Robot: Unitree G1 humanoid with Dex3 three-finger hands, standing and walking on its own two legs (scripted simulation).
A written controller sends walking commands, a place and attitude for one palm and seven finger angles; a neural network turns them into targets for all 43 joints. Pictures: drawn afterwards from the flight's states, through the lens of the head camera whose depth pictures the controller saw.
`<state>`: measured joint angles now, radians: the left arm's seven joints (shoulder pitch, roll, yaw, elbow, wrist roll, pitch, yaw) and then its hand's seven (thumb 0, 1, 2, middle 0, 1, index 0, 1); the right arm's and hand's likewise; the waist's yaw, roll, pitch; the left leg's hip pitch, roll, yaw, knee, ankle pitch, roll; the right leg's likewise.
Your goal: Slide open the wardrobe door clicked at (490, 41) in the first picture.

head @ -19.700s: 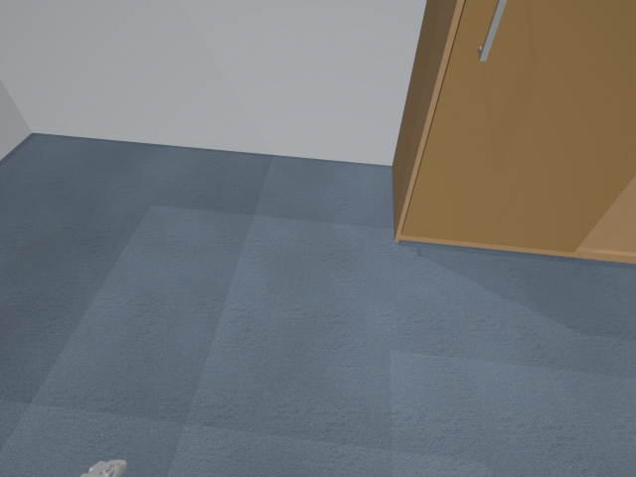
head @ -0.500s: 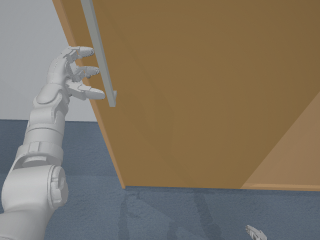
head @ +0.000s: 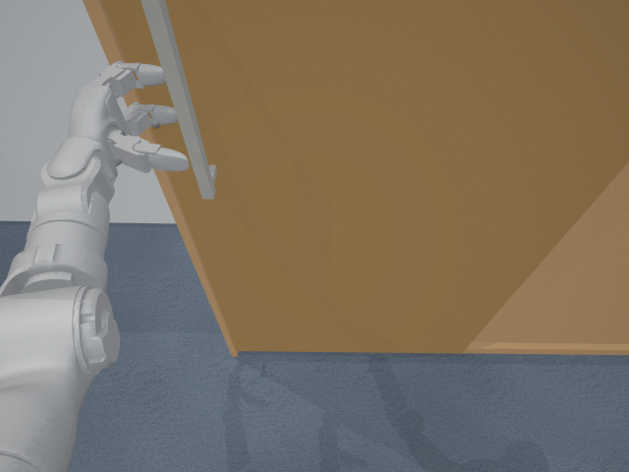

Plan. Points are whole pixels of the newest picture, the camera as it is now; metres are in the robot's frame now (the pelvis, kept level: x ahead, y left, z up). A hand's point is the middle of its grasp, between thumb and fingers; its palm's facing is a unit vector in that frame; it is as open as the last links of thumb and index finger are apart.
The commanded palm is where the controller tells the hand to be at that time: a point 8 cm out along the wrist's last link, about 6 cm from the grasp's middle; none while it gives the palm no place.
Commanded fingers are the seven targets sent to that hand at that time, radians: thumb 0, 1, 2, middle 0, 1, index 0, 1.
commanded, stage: slide the fingers in behind the handle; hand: left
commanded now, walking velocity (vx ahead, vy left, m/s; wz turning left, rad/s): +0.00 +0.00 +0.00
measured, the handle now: (187, 97) +0.52 +0.15 +0.20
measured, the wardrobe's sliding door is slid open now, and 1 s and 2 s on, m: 0.00 0.00 0.00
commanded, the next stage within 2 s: grip the handle and tug to test in 1.76 s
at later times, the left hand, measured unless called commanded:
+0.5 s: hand (159, 133) +0.47 +0.18 +0.19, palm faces -0.04 -1.00 +0.01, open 14.0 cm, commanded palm +0.44 +0.22 +0.19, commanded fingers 0.00 -0.50 0.30 -0.30 -1.20 -0.30 -1.20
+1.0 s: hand (192, 127) +0.47 +0.14 +0.20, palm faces -0.03 -1.00 +0.01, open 14.0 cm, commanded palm +0.44 +0.19 +0.19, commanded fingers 0.00 -0.50 0.30 -0.30 -1.20 -0.30 -1.20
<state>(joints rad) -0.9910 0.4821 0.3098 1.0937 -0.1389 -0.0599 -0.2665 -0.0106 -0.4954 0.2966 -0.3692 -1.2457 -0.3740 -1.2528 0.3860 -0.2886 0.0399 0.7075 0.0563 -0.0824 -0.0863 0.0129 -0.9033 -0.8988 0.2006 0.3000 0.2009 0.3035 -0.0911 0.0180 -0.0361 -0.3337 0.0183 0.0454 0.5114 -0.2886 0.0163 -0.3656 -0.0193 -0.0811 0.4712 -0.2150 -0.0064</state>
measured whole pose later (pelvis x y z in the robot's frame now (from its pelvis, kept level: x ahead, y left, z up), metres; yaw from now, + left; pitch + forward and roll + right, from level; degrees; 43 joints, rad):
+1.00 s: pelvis +0.01 +0.00 +0.00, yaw -1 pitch +4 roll +0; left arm -0.84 0.31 0.25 0.81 -0.15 0.03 -0.15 -0.01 -0.50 0.30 -0.30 -1.20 -0.30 -1.20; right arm 0.32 -0.26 0.04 0.67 0.05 -0.06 -0.06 0.01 -0.90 -0.90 0.20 0.30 0.20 0.30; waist -0.05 0.04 -0.05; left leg -0.26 0.02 0.06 0.48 -0.29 0.01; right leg -0.31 -0.01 -0.07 0.46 -0.23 -0.01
